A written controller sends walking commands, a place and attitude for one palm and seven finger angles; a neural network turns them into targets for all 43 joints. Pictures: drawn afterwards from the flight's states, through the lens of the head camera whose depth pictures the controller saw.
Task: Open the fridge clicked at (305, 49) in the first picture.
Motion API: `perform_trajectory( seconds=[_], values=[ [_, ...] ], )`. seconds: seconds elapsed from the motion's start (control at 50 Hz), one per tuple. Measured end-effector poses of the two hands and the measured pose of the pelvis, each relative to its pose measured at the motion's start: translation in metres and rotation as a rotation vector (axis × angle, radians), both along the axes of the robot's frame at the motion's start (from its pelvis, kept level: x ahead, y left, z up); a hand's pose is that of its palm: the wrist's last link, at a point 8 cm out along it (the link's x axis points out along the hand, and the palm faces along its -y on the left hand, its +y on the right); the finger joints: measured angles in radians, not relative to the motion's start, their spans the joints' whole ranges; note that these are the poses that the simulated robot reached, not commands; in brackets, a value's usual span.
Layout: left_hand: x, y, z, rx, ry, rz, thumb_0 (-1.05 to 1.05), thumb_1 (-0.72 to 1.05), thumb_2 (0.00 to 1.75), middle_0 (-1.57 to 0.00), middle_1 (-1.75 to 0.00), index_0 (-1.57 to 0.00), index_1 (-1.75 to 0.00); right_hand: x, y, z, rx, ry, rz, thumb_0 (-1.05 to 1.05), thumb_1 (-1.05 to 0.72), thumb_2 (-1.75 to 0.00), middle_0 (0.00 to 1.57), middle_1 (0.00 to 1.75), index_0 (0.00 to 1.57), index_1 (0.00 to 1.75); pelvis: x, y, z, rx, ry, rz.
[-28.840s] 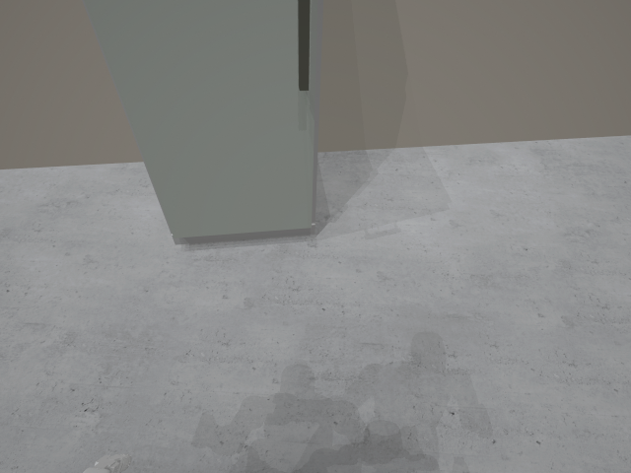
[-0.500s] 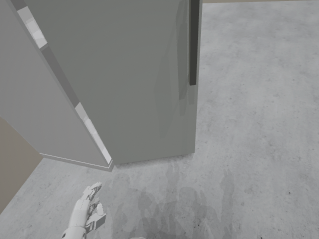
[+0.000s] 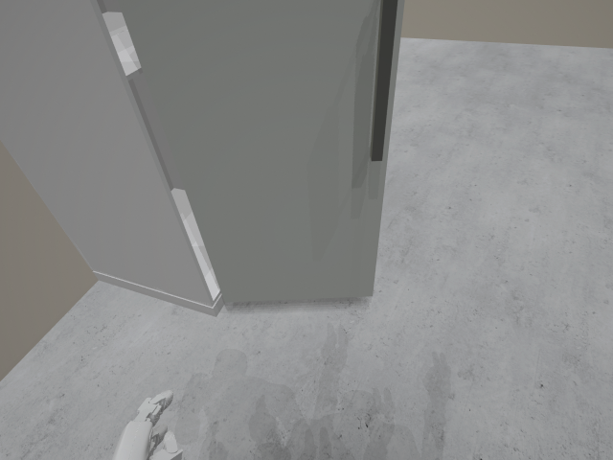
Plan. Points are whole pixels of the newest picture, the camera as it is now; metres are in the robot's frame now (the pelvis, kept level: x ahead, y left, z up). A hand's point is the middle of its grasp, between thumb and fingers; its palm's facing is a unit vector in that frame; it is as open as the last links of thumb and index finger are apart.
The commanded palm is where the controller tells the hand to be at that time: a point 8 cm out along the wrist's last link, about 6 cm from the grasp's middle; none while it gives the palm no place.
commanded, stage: stop stepping back and stand still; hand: right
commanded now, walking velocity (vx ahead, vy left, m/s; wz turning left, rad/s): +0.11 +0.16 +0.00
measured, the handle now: (380, 76) +0.82 -0.09 +0.17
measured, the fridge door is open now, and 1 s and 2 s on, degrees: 69 69 69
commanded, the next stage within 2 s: let the arm hang, fingers relaxed in 0.12 s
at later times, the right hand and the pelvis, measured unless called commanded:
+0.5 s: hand out of the picture +0.07 -0.16 -0.16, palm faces +0.10 +0.98 -0.17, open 7.2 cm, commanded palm none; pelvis +0.01 +0.02 +0.00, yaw -6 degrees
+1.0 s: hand out of the picture +0.04 -0.17 -0.15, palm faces +0.07 +0.98 -0.20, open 7.3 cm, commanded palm none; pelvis +0.03 +0.01 +0.03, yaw -4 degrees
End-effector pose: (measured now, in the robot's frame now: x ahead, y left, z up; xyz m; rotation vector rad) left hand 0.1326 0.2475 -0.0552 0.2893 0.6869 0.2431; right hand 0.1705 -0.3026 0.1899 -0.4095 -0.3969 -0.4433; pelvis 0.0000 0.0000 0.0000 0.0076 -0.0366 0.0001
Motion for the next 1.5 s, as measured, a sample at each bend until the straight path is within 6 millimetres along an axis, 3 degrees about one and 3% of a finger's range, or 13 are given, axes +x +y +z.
perform_trajectory(
  seconds=[0.12, 0.18, 0.24, 0.3, 0.38, 0.44, 0.5, 0.62, 0.7, 0.78, 0.98, 1.14, 1.5],
  values=[
    [-0.015, -0.029, 0.0, -0.126, 0.034, -0.043, 0.01, 0.9, 0.9, -0.2, -0.3, -0.2, -0.3, -0.008, 0.018, 0.03, -0.16, 0.056, 0.067, 0.02, -0.89, -0.9, 0.21, 0.3, 0.21, 0.3, -0.003, 0.012, 0.016, 0.017, 0.01, -0.002],
    [-0.015, -0.027, -0.015, -0.154, 0.073, -0.076, 0.01, 0.9, 0.9, -0.2, -0.3, -0.2, -0.3, -0.019, 0.023, 0.039, -0.255, 0.069, 0.03, 0.01, -0.89, -0.9, 0.21, 0.3, 0.21, 0.3, 0.0, 0.019, 0.009, -0.001, 0.034, -0.022],
    [-0.011, -0.018, -0.03, -0.142, 0.144, -0.113, 0.01, 0.9, 0.9, -0.2, -0.3, -0.2, -0.3, -0.023, 0.014, 0.03, -0.231, 0.106, -0.03, 0.01, -0.89, -0.9, 0.21, 0.3, 0.22, 0.3, -0.001, 0.016, 0.008, 0.007, 0.029, -0.042],
    [-0.007, -0.008, -0.047, -0.145, 0.247, -0.136, 0.01, 0.9, 0.9, -0.2, -0.3, -0.2, -0.3, -0.007, -0.006, -0.041, -0.022, 0.368, -0.106, 0.0, -0.89, -0.9, 0.2, 0.3, 0.21, 0.3, 0.002, 0.011, 0.007, -0.001, 0.035, -0.107],
    [-0.009, 0.003, -0.066, -0.102, 0.309, -0.141, 0.01, 0.9, 0.9, -0.2, -0.3, -0.2, -0.3, -0.014, 0.003, -0.188, 0.276, 0.853, -0.121, 0.0, -0.91, -0.9, 0.19, 0.3, 0.2, 0.3, 0.004, 0.004, -0.009, 0.008, 0.031, -0.128],
    [-0.02, 0.01, -0.069, -0.087, 0.355, -0.104, 0.01, 0.91, 0.9, -0.2, -0.3, -0.2, -0.3, -0.055, 0.047, -0.279, 0.433, 1.25, -0.064, 0.0, -0.91, -0.9, 0.19, 0.3, 0.19, 0.3, 0.004, 0.009, -0.01, -0.018, 0.027, -0.106],
    [-0.036, 0.017, -0.067, -0.081, 0.441, -0.08, 0.01, 0.91, 0.9, -0.2, -0.3, -0.2, -0.3, -0.109, 0.093, -0.319, 0.588, 1.493, -0.058, 0.0, -0.94, -0.9, 0.2, 0.3, 0.2, 0.3, 0.008, 0.016, -0.003, -0.009, 0.029, -0.108],
    [-0.062, 0.016, -0.062, -0.094, 0.625, -0.032, 0.01, 0.91, 0.9, -0.2, -0.3, -0.19, -0.3, -0.179, 0.09, -0.317, 0.64, 1.687, -0.18, -0.03, -1.02, -0.9, 0.21, 0.3, 0.21, 0.3, 0.021, 0.022, 0.014, 0.01, 0.054, -0.108],
    [-0.074, 0.003, -0.06, -0.12, 0.686, -0.013, 0.01, 0.91, 0.9, -0.2, -0.3, -0.19, -0.3, -0.198, 0.088, -0.311, 0.647, 1.788, -0.216, -0.02, -0.98, -0.9, 0.2, 0.3, 0.21, 0.3, 0.026, 0.02, 0.022, 0.005, 0.054, -0.099],
    [-0.08, -0.011, -0.062, -0.153, 0.712, -0.008, 0.01, 0.91, 0.9, -0.2, -0.3, -0.19, -0.3, -0.194, 0.087, -0.305, 0.64, 1.802, -0.215, 0.0, -0.94, -0.9, 0.2, 0.3, 0.21, 0.3, 0.029, 0.015, 0.027, 0.004, 0.049, -0.091],
    [-0.088, -0.024, -0.063, -0.178, 0.721, 0.019, 0.01, 0.93, 0.9, -0.2, -0.3, -0.2, -0.3, -0.142, 0.084, -0.304, 0.597, 1.705, -0.144, 0.01, -0.93, -0.9, 0.2, 0.3, 0.2, 0.3, 0.031, 0.006, 0.031, -0.002, 0.036, -0.077],
    [-0.093, -0.031, -0.063, -0.19, 0.719, 0.032, 0.01, 0.92, 0.9, -0.2, -0.3, -0.2, -0.3, -0.119, 0.074, -0.302, 0.572, 1.655, -0.12, 0.01, -0.93, -0.9, 0.2, 0.3, 0.2, 0.3, 0.033, 0.001, 0.031, -0.003, 0.032, -0.071],
    [-0.091, -0.036, -0.062, -0.186, 0.723, 0.036, 0.0, 0.91, 0.9, -0.2, -0.3, -0.2, -0.3, -0.147, 0.076, -0.306, 0.607, 1.732, -0.14, 0.0, -0.91, -0.9, 0.2, 0.3, 0.2, 0.3, 0.035, -0.005, 0.031, -0.005, 0.029, -0.064]
  ],
)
